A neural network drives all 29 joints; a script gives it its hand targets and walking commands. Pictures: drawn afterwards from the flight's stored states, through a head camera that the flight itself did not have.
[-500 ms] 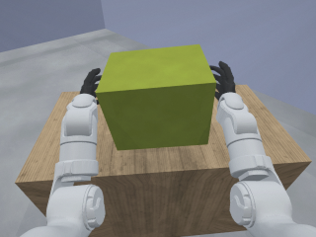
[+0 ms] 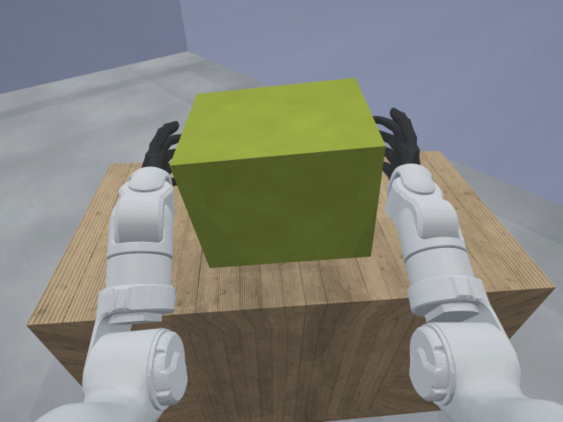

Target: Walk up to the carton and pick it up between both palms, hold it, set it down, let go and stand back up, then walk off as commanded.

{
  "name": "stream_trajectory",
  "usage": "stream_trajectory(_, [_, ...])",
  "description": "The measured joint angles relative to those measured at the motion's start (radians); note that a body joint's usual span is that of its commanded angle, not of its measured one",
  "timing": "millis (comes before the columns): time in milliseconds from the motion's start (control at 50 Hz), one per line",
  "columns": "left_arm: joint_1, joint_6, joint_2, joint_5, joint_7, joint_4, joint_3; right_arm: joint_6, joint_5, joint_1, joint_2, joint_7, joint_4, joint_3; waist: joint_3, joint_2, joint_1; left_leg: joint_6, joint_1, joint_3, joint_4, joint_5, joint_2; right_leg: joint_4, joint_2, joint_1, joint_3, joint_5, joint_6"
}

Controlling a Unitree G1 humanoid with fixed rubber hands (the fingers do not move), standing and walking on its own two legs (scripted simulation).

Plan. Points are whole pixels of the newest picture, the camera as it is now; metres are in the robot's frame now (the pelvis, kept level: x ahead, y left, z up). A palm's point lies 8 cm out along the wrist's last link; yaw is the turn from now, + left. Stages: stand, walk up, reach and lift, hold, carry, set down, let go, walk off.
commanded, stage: hold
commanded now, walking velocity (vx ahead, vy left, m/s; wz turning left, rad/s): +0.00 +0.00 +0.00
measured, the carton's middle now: (282, 173) +0.43 -0.01 +0.18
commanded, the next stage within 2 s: none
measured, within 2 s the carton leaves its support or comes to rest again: neither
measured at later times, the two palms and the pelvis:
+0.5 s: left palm (158, 176) +0.38 +0.16 +0.21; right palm (401, 167) +0.38 -0.17 +0.22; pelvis +0.00 +0.00 +0.00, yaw +0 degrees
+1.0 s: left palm (158, 176) +0.38 +0.16 +0.21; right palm (401, 166) +0.38 -0.17 +0.22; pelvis +0.00 +0.00 +0.00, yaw +0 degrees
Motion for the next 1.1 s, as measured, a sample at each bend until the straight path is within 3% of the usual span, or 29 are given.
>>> stream_trajectory(1100, [0.001,0.0,-0.001,0.0,0.0,-0.002,0.0,0.007,0.0,0.0,0.0,0.0,-0.012,0.001,-0.001,-0.002,0.0,0.0,0.0,0.0,-0.001,0.0,0.0,0.0,0.0,0.0,0.0,-0.001,0.0])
